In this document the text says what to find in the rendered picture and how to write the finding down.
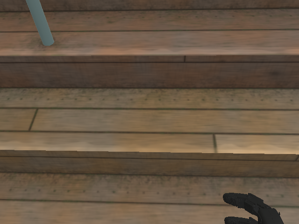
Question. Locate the robot right hand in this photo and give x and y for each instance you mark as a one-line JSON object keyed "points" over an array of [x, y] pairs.
{"points": [[255, 206]]}

